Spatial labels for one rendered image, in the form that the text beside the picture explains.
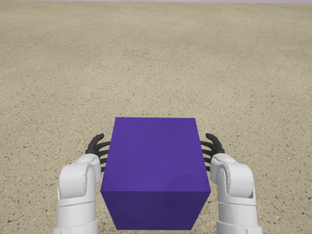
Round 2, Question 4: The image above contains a robot right hand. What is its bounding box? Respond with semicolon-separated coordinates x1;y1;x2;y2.
200;133;225;172

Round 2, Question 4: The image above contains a robot left hand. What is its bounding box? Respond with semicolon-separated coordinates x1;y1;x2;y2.
85;134;110;173

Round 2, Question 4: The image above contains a carton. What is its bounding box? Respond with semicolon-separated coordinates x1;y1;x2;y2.
100;117;211;230

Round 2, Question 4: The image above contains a robot left forearm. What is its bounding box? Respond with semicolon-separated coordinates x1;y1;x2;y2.
52;154;101;234

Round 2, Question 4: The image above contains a robot right forearm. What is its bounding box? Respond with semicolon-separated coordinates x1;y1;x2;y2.
210;153;263;234

